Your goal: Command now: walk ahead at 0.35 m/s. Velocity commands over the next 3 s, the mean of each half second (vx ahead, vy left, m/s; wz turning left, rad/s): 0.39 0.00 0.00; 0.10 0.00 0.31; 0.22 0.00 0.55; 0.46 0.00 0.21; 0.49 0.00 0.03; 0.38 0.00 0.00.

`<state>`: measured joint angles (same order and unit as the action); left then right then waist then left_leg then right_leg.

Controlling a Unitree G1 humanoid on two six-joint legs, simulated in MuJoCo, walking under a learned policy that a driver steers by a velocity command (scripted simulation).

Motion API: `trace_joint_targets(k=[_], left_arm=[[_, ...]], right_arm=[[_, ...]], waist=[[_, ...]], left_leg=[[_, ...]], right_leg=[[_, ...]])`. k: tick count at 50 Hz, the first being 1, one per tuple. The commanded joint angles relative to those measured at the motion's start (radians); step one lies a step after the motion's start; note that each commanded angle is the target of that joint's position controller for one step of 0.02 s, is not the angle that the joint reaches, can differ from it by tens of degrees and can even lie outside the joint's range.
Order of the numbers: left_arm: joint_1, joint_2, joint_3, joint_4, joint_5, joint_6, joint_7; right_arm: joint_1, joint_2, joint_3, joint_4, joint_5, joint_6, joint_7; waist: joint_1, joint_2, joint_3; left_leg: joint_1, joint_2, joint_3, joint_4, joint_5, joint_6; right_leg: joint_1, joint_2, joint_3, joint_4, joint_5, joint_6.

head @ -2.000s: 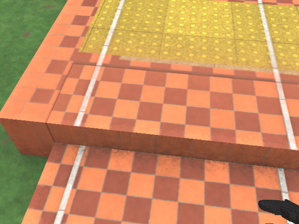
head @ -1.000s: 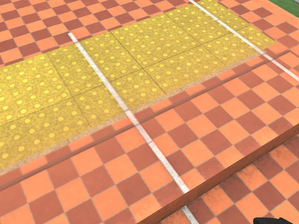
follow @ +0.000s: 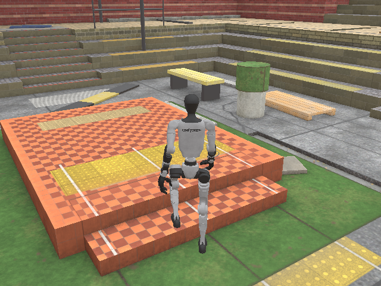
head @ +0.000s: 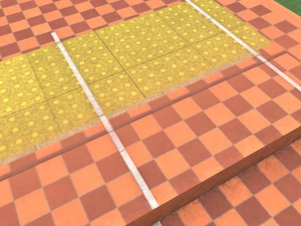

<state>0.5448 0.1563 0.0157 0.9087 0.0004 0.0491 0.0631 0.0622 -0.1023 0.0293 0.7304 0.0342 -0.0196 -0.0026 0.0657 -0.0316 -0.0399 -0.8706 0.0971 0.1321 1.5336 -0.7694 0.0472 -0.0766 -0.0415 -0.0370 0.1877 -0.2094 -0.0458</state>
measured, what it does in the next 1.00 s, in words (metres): climbs: left foot 0.15 m higher, then right foot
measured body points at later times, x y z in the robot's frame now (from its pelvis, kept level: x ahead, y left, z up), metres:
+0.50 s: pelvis +0.22 +0.05 +0.14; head +0.25 +0.08 +0.58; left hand +0.47 +0.23 +0.05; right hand +0.13 -0.16 +0.00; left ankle +0.09 +0.12 -0.60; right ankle +0.40 -0.08 -0.52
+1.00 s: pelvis +0.39 +0.11 +0.14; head +0.42 +0.13 +0.59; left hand +0.37 +0.38 -0.01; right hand +0.65 -0.03 +0.08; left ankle +0.46 +0.22 -0.47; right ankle +0.36 -0.07 -0.60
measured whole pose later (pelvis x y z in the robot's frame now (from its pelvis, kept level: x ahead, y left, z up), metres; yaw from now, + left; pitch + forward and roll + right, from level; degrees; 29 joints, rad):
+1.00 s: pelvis +0.39 +0.11 +0.14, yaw +12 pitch +3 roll -1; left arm 0.29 0.25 0.04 0.90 -0.01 0.05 0.05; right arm 0.02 -0.14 0.04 0.57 0.00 0.00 -0.02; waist -0.01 -0.03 0.02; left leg -0.86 0.04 0.08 1.33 -0.55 0.06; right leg -0.11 -0.15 -0.20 0.35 -0.19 0.05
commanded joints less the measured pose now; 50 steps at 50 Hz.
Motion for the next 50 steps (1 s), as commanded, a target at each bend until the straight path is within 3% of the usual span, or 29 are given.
trace_joint_targets(k=[1, 3, 5, 6, 7, 8, 10, 11, 12, 15, 19, 21, 22, 25, 26, 27, 29, 30, 31, 32, 33, 35, 37, 41, 42, 44, 47, 49, 50], left_arm=[[0.101, 0.088, 0.014, 0.006, 0.004, -0.012, -0.015], [0.016, 0.141, 0.018, -0.012, -0.006, -0.021, -0.022], [-0.008, 0.197, 0.022, -0.02, -0.004, -0.051, -0.026], [-0.064, 0.175, 0.022, -0.051, 0.003, -0.071, -0.018], [-0.104, 0.163, 0.028, -0.06, 0.023, -0.094, -0.029], [-0.122, 0.097, 0.028, -0.044, 0.032, -0.121, -0.059], [-0.304, 0.029, 0.018, -0.136, -0.03, -0.135, -0.088], [-0.364, 0.021, 0.008, -0.196, -0.035, -0.132, -0.08], [-0.316, 0.012, 0.003, -0.189, -0.035, -0.118, -0.074], [-0.239, -0.038, -0.036, -0.19, -0.047, -0.092, -0.08], [-0.394, 0.042, -0.029, -0.238, 0.004, -0.112, -0.082], [-0.479, 0.042, -0.023, -0.261, 0.0, -0.114, -0.089], [-0.504, 0.01, -0.028, -0.257, -0.001, -0.104, -0.09], [-0.478, 0.043, -0.006, -0.242, 0.012, -0.076, -0.098], [-0.532, 0.067, 0.003, -0.247, 0.018, -0.07, -0.097], [-0.49, 0.085, 0.019, -0.226, 0.01, -0.076, -0.107], [-0.315, 0.119, 0.049, -0.143, 0.014, -0.083, -0.102], [-0.153, 0.16, 0.057, -0.076, 0.035, -0.079, -0.081], [-0.099, 0.201, 0.045, -0.079, 0.091, -0.077, -0.046], [-0.114, 0.207, 0.047, -0.091, 0.098, -0.066, -0.031], [-0.179, 0.169, 0.047, -0.098, 0.074, -0.057, -0.029], [-0.282, 0.092, 0.025, -0.083, 0.02, -0.04, -0.024], [-0.352, 0.115, 0.02, -0.062, 0.001, -0.042, -0.021], [-0.308, 0.123, 0.01, -0.034, 0.025, -0.025, 0.005], [-0.317, 0.162, 0.013, -0.042, 0.039, -0.016, 0.02], [-0.369, 0.255, 0.046, -0.075, 0.02, -0.007, 0.018], [-0.301, 0.33, 0.079, -0.07, -0.016, -0.015, -0.009], [-0.246, 0.286, 0.065, -0.077, -0.024, -0.009, -0.012], [-0.207, 0.244, 0.053, -0.13, 0.011, -0.018, -0.013]], right_arm=[[-0.221, 0.064, 0.044, -0.152, 0.002, -0.043, 0.037], [-0.124, 0.029, 0.035, -0.139, -0.011, -0.058, 0.038], [0.034, -0.075, -0.01, -0.1, -0.024, -0.057, 0.017], [0.131, -0.181, -0.042, -0.074, -0.035, -0.055, 0.008], [0.342, -0.318, -0.087, -0.013, -0.057, -0.038, -0.008], [0.438, -0.35, -0.1, 0.047, -0.069, -0.03, -0.025], [0.319, -0.231, -0.066, 0.087, -0.021, -0.054, 0.002], [0.27, -0.122, -0.036, 0.135, -0.039, -0.064, 0.029], [0.239, -0.024, -0.015, 0.162, -0.061, -0.065, 0.048], [0.251, 0.029, -0.01, 0.222, -0.046, -0.064, 0.06], [0.284, -0.073, -0.022, 0.223, -0.048, -0.081, 0.013], [0.342, -0.13, -0.036, 0.234, -0.037, -0.084, -0.019], [0.385, -0.152, -0.038, 0.245, -0.042, -0.073, -0.03], [0.407, -0.219, -0.055, 0.242, -0.031, -0.053, -0.053], [0.463, -0.195, -0.055, 0.245, -0.03, -0.036, -0.054], [0.494, -0.198, -0.057, 0.257, -0.036, -0.028, -0.048], [0.371, -0.221, -0.065, 0.211, -0.01, -0.046, -0.022], [0.294, -0.169, -0.053, 0.181, -0.029, -0.063, 0.001], [0.418, -0.058, -0.032, 0.198, -0.042, -0.091, 0.01], [0.435, -0.095, -0.051, 0.2, -0.013, -0.108, 0.022], [0.373, -0.133, -0.065, 0.167, 0.018, -0.096, 0.017], [0.283, -0.098, -0.066, 0.13, 0.026, -0.032, -0.023], [0.207, -0.047, -0.045, 0.037, 0.02, 0.027, -0.049], [0.054, -0.016, 0.0, -0.147, -0.021, 0.028, -0.062], [0.042, -0.021, 0.005, -0.193, -0.035, 0.016, -0.054], [-0.019, -0.032, 0.02, -0.228, -0.039, 0.007, -0.041], [0.076, -0.105, -0.016, -0.18, -0.034, 0.025, -0.036], [0.148, -0.198, -0.056, -0.17, -0.034, 0.014, -0.018], [0.194, -0.371, -0.106, -0.197, -0.042, 0.017, -0.013]], waist=[[-0.013, -0.086, 0.087], [-0.124, -0.117, -0.03], [-0.218, -0.223, -0.194], [-0.254, -0.067, -0.222], [-0.32, 0.197, -0.305], [-0.324, 0.302, -0.318], [-0.209, 0.127, 0.032], [-0.132, 0.077, 0.145], [-0.068, 0.069, 0.14], [0.019, 0.098, 0.159], [-0.005, 0.089, 0.109], [-0.037, 0.098, 0.047], [-0.059, 0.132, 0.006], [-0.043, 0.208, -0.027], [-0.089, 0.182, -0.024], [-0.072, 0.193, -0.038], [0.039, 0.2, -0.025], [0.096, 0.053, -0.06], [0.02, -0.125, -0.232], [0.012, -0.07, -0.277], [-0.012, -0.04, -0.227], [-0.053, -0.043, -0.12], [-0.1, -0.089, 0.036], [-0.121, -0.061, 0.094], [-0.147, -0.072, 0.045], [-0.159, -0.127, -0.003], [-0.152, -0.131, -0.058], [-0.18, -0.123, -0.127], [-0.17, 0.194, -0.206]], left_leg=[[-0.201, 0.022, 0.042, -0.054, -0.01, 0.024], [0.252, -0.088, 0.132, -0.259, 0.099, 0.039], [0.52, -0.144, 0.032, -0.385, 0.159, 0.071], [0.622, -0.013, -0.266, -0.545, 0.182, 0.156], [0.854, 0.153, -0.711, -0.914, 0.235, 0.275], [0.948, 0.312, -1.104, -1.194, 0.273, 0.367], [0.683, 0.323, -0.92, -1.206, 0.158, 0.265], [0.547, 0.291, -0.73, -1.179, 0.252, 0.189], [0.488, 0.224, -0.55, -1.166, 0.335, 0.12], [0.472, 0.098, -0.246, -1.204, 0.487, 0.031], [0.463, 0.004, -0.025, -1.345, 0.913, 0.058], [0.575, 0.0, 0.011, -1.37, 1.162, 0.03], [0.662, 0.02, 0.009, -1.327, 1.374, 0.033], [0.897, 0.109, -0.045, -1.15, 1.768, 0.029], [0.974, 0.094, -0.075, -1.091, 1.934, 0.028], [0.956, 0.103, -0.11, -1.012, 1.934, 0.019], [0.825, 0.023, -0.14, -0.742, 1.6, 0.0], [0.459, -0.1, -0.117, -0.337, 0.714, -0.038], [0.147, -0.156, -0.255, 0.091, 0.045, -0.069], [0.078, -0.14, -0.327, 0.253, 0.09, -0.078], [-0.043, -0.112, -0.28, 0.296, 0.119, -0.084], [-0.122, -0.074, -0.193, 0.479, 0.092, -0.101], [-0.152, -0.045, -0.199, 0.652, 0.089, -0.108], [-0.281, -0.039, -0.185, 0.509, 0.325, -0.08], [-0.224, -0.017, -0.205, 0.414, 0.36, -0.086], [0.096, -0.003, -0.073, -0.062, 0.287, -0.069], [0.185, -0.047, 0.014, -0.126, 0.241, -0.014], [0.313, -0.144, -0.074, -0.46, 0.333, 0.071], [0.526, -0.012, -0.484, -0.62, 0.7, 0.184]], right_leg=[[0.103, -0.279, 0.222, -0.15, -0.009, -0.19], [-0.08, -0.21, 0.089, -0.062, 0.629, -0.167], [-0.035, -0.153, 0.005, 0.194, 1.283, -0.118], [-0.174, -0.082, -0.05, 0.445, 1.393, -0.054], [-0.386, 0.035, 0.022, 0.752, 0.763, -0.008], [-0.612, 0.157, 0.183, 1.206, -0.051, 0.005], [-0.884, 0.122, 0.262, 1.585, -0.153, -0.046], [-0.944, 0.077, 0.205, 1.661, -0.096, -0.092], [-0.919, 0.059, 0.204, 1.691, -0.018, -0.121], [-0.954, 0.062, 0.224, 1.618, 0.076, -0.153], [-0.713, 0.068, 0.017, 1.038, 0.3, -0.035], [-0.581, 0.055, -0.058, 0.79, 0.367, 0.005], [-0.509, 0.087, -0.103, 0.745, 0.324, 0.013], [-0.474, 0.106, -0.081, 0.603, 0.202, -0.028], [-0.484, 0.163, -0.178, 0.555, 0.072, -0.037], [-0.343, 0.14, -0.105, 0.462, 0.211, -0.061], [-0.023, 0.088, -0.03, -0.001, 0.558, -0.082], [0.314, -0.106, 0.126, -0.005, 0.998, -0.15], [0.557, -0.378, 0.294, 0.337, 1.647, -0.284], [0.467, -0.434, 0.262, 0.292, 1.537, -0.339], [0.436, -0.387, 0.213, 0.248, 1.159, -0.32], [0.197, -0.339, 0.17, 0.106, 0.554, -0.233], [-0.08, -0.36, 0.136, -0.018, 0.231, -0.168], [-0.214, -0.254, -0.013, 0.007, 0.134, -0.098], [-0.225, -0.244, -0.037, 0.013, 0.23, -0.098], [-0.306, -0.171, -0.138, -0.079, 0.27, -0.095], [-0.085, -0.277, -0.141, 0.019, 0.748, -0.138], [0.056, -0.224, -0.149, 0.294, 1.194, -0.081], [-0.155, -0.129, -0.136, 0.641, 0.853, 0.018]])
Next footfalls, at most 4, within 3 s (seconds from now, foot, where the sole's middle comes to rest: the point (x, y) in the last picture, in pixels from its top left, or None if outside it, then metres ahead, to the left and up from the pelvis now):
0.08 left None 0.12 0.13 -0.65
0.60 right None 0.39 -0.07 -0.65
0.98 left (106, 192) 0.50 0.23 -0.50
1.70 right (149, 137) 0.75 0.10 -0.50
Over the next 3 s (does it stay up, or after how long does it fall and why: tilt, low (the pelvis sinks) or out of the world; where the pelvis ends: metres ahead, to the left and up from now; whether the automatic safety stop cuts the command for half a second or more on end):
stays up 1.21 0.45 0.28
